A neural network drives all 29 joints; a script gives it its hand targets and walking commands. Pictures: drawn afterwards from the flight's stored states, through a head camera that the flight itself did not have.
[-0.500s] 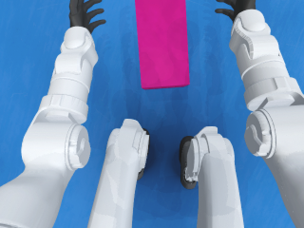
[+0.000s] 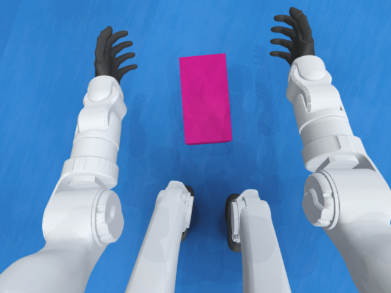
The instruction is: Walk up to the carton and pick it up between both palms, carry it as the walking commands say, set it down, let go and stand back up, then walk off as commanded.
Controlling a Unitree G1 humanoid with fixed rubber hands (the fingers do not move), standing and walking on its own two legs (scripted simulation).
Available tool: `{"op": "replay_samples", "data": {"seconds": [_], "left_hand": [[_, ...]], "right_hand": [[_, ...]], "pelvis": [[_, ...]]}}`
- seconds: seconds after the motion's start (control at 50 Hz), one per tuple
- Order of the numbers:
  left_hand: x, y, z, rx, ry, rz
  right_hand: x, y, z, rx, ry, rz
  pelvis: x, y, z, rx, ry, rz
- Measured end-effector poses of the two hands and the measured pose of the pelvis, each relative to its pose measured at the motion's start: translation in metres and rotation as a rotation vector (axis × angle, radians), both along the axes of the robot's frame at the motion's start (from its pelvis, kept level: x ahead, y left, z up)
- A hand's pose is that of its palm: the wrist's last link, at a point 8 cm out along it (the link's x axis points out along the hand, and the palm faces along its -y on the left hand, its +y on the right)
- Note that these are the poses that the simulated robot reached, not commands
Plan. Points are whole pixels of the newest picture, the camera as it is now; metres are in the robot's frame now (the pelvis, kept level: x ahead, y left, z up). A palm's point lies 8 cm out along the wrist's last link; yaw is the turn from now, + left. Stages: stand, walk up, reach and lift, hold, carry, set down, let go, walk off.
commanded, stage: set down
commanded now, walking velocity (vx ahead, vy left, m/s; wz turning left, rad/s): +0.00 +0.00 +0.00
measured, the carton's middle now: (205, 103) +0.53 +0.05 -0.49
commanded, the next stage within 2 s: let go in 0.40 s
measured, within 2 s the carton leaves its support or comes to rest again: neither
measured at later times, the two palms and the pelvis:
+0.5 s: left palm (76, 52) +0.48 +0.21 +0.01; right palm (335, 28) +0.53 -0.13 +0.01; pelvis +0.02 +0.00 +0.11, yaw -1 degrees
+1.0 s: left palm out of the picture +0.33 +0.25 +0.10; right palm out of the picture +0.37 -0.17 +0.09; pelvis +0.07 +0.02 +0.19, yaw +0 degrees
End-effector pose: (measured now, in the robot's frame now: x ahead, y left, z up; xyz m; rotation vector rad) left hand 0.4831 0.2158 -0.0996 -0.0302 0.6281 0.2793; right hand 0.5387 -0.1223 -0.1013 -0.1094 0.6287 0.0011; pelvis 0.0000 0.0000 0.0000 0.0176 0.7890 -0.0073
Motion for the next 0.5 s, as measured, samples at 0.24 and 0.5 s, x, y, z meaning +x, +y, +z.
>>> {"op": "replay_samples", "data": {"seconds": [0.24,0.5], "left_hand": [[-0.004,0.001,0.073,0.002,-0.015,-0.005],[-0.004,-0.001,0.107,0.011,0.012,-0.036]], "right_hand": [[-0.003,-0.001,0.073,0.003,-0.004,-0.002],[-0.007,-0.003,0.109,-0.016,0.020,0.002]], "pelvis": [[0.008,-0.003,0.067,-0.005,-0.033,-0.002],[0.020,0.001,0.113,-0.018,-0.073,-0.002]]}}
